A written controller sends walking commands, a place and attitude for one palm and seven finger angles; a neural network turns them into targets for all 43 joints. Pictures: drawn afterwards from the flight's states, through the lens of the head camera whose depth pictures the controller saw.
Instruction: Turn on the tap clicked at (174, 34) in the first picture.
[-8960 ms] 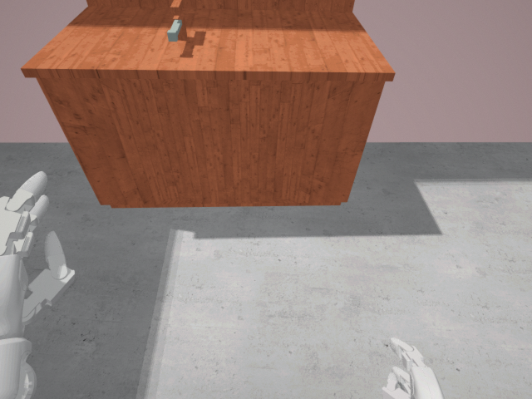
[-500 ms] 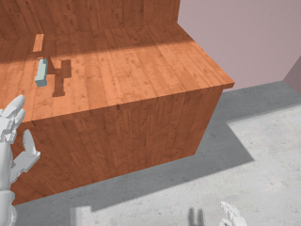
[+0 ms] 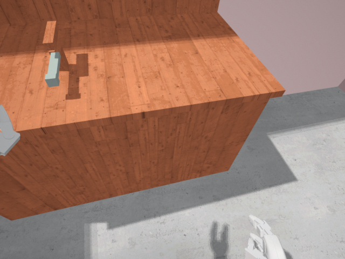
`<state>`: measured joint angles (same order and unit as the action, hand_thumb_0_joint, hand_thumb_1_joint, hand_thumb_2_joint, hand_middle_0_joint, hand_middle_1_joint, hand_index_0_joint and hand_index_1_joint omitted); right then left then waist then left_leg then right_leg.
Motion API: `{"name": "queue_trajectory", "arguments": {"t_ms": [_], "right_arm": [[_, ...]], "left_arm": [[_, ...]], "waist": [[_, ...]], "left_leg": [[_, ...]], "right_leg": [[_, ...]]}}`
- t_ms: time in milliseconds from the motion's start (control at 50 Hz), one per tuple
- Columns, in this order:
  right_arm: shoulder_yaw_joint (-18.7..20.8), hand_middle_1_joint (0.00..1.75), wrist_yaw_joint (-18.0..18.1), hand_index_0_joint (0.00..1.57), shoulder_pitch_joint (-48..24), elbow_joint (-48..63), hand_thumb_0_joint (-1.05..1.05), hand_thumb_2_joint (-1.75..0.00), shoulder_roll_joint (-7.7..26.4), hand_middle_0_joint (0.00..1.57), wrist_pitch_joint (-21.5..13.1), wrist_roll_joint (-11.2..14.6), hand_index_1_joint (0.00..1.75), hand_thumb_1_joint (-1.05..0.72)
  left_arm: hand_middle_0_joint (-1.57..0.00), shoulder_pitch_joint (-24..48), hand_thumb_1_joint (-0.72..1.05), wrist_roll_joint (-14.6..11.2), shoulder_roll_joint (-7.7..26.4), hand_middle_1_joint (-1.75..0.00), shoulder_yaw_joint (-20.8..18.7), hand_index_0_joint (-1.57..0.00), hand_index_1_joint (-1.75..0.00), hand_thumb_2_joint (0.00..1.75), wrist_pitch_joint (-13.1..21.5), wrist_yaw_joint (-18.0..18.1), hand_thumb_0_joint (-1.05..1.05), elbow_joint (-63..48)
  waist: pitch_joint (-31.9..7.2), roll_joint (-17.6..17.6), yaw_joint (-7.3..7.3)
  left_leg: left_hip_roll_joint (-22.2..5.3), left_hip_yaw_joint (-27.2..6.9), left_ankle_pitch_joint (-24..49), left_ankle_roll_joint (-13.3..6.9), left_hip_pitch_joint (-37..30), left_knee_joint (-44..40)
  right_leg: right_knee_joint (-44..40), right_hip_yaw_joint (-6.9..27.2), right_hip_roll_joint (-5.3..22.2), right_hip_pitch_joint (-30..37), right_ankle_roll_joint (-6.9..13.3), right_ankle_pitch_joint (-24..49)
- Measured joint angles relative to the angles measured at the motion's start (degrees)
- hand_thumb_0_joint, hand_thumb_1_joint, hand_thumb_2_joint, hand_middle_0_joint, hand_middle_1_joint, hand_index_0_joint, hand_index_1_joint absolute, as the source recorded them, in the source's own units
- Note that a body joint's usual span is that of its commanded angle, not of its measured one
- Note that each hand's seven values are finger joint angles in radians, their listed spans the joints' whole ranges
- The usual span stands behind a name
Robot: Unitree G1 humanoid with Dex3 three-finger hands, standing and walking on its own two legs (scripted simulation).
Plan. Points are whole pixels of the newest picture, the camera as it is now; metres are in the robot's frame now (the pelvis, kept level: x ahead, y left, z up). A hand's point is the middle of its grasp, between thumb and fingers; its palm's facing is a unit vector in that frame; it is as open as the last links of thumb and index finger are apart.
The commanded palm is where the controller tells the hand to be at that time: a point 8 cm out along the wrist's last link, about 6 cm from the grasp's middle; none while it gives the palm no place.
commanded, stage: look again from close up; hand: left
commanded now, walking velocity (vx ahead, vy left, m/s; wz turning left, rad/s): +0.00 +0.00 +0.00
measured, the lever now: (52, 80) +0.52 +0.42 +0.07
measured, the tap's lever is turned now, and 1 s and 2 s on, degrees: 0 0 0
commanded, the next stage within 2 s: shuffle to correct the standing spot in 0.14 s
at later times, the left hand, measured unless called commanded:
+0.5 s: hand (32, 139) +0.26 +0.29 +0.16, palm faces +0.40 -0.87 -0.29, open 7.4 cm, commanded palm +0.21 +0.32 +0.18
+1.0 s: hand (25, 117) +0.31 +0.33 +0.16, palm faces +0.40 -0.86 -0.33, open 7.4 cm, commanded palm +0.24 +0.36 +0.18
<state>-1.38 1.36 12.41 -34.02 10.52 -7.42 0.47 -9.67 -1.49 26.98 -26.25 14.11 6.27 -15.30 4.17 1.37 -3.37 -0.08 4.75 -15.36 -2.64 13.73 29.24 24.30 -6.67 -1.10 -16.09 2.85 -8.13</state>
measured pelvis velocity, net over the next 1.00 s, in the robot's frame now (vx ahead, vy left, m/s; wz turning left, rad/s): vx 0.07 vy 0.08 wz -0.01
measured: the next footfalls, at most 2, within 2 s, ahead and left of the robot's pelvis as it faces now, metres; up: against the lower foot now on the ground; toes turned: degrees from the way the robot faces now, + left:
left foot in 0.86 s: +0.12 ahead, +0.14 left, +0.00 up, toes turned +1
right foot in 1.26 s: +0.23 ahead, -0.01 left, +0.00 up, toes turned -3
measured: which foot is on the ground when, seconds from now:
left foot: down 0.00-0.76, up 0.78-0.84, down 0.86-1.00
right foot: down 0.00-0.86, up 0.88-1.00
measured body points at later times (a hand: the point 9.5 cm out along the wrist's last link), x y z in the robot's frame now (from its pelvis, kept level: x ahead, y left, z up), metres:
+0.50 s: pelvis +0.05 +0.04 -0.01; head +0.04 +0.07 +0.44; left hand +0.23 +0.33 +0.18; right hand +0.24 -0.18 -0.06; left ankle +0.00 +0.08 -0.74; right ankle +0.06 -0.09 -0.74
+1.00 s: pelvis +0.07 +0.08 -0.01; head +0.09 +0.11 +0.44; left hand +0.28 +0.37 +0.18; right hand +0.23 -0.14 -0.09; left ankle +0.08 +0.14 -0.74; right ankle +0.06 -0.04 -0.66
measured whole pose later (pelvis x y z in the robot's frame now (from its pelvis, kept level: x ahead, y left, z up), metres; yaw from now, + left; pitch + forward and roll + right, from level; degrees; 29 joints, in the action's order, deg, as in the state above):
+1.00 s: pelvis +0.07 +0.08 -0.01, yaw -1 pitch -3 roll -1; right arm -0.7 0.1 13.5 -34.3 8.4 -6.5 0.0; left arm -20.7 -1.5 21.3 -22.5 12.2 6.5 -28.1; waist 4.7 3.6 0.2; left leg 2.1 3.2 -19.1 -4.6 13.6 35.4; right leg 65.6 -1.7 -0.2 -25.9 0.6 -26.1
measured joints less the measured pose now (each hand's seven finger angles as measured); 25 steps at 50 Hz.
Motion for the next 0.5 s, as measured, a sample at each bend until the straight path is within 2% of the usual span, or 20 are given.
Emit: {"name": "queue_trajectory", "arguments": {"t_ms": [40,100,160,200,260,340,440,500], "right_arm": [[0.26,0.30,-1.04,0.21,0.24,0.85,0.01,-0.90,0.83,0.20,-0.80,0.29,0.30,-0.90],[0.85,0.30,-1.73,0.21,1.04,1.65,0.01,-0.90,1.88,0.20,-1.55,0.62,0.30,-0.90],[0.77,0.30,-1.25,0.21,1.62,1.31,0.01,-0.90,1.41,0.20,-1.31,0.52,0.30,-0.90],[0.38,0.30,-0.62,0.21,1.98,1.15,0.01,-0.90,0.62,0.20,-0.99,0.34,0.30,-0.90],[-0.22,0.30,0.02,0.21,2.15,1.21,0.01,-0.90,-0.15,0.20,-0.97,0.08,0.30,-0.90],[-0.49,0.30,-0.23,0.21,1.17,1.42,0.01,-0.90,0.17,0.20,-1.58,-0.42,0.30,-0.90],[-0.14,0.30,-0.84,0.21,-0.14,2.13,0.01,-0.90,0.66,0.20,-1.21,-0.63,0.30,-0.90],[-0.03,0.30,-0.70,0.21,-0.34,2.84,0.01,-0.90,0.43,0.20,-0.29,-0.49,0.30,-0.90]], "left_arm": [[-0.21,-2.85,0.89,-1.18,-2.82,-0.30,0.36,-0.21,-0.30,0.90,-0.17,0.54,0.02,-1.28],[-0.20,-10.38,0.90,-1.17,-7.34,-0.30,5.55,-0.20,-0.30,0.90,-0.34,-0.17,0.02,-5.79],[-0.21,-15.94,0.90,-0.38,-8.29,-0.30,9.69,-0.21,-0.30,0.90,-0.46,-1.62,0.02,-8.42],[-0.21,-16.91,0.89,-0.20,-6.99,-0.30,9.54,-0.21,-0.30,0.90,-0.61,-2.01,0.02,-8.55],[-0.22,-14.76,0.89,-0.35,-5.13,-0.30,6.85,-0.22,-0.30,0.90,-1.16,-1.50,0.02,-7.70],[-0.22,-10.30,0.89,-0.71,-5.28,-0.30,4.09,-0.22,-0.30,0.90,-1.34,-0.22,0.02,-8.44],[-0.21,-10.70,0.89,-0.59,-7.73,-0.30,5.97,-0.21,-0.30,0.90,-0.57,-0.04,0.02,-10.92],[-0.21,-12.17,0.89,-0.34,-7.76,-0.30,7.09,-0.21,-0.30,0.90,-0.66,-0.56,0.02,-10.26]], "waist": [[-0.17,-0.81,0.87],[-0.73,-2.11,2.07],[-1.22,-1.57,2.50],[-1.29,-0.40,2.36],[-0.96,1.15,1.52],[-0.76,1.51,0.72],[-2.88,0.70,1.31],[-3.95,0.45,1.94]], "left_leg": [[0.49,0.96,0.08,-0.49,-1.04,-1.12],[1.48,1.72,-0.26,-1.44,-2.30,-2.04],[2.10,1.72,-0.73,-1.82,-3.21,-2.45],[2.29,1.39,-0.92,-1.82,-3.67,-2.65],[2.34,0.88,-1.20,-1.78,-4.18,-2.61],[2.25,0.46,-2.22,-2.02,-4.25,-1.28],[2.34,0.80,-4.63,-2.76,-4.20,1.17],[2.55,1.04,-6.05,-3.05,-4.38,2.46]], "right_leg": [[0.03,1.01,0.40,0.25,-0.79,-0.07],[0.84,1.90,1.29,0.57,-1.81,-0.99],[1.42,2.01,1.86,1.10,-2.29,-2.01],[1.54,1.74,2.06,1.54,-2.34,-2.49],[1.44,1.26,2.13,2.28,-2.31,-2.88],[1.76,0.85,2.11,2.94,-2.48,-3.43],[4.05,1.24,2.31,2.81,-3.05,-5.42],[6.03,1.55,2.58,2.58,-3.13,-7.05]]}}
